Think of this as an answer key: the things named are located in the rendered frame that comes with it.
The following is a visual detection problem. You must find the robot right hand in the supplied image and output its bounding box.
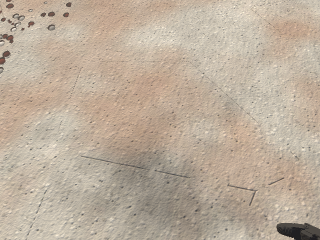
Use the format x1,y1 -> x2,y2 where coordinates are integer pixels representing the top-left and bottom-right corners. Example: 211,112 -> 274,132
276,223 -> 320,240

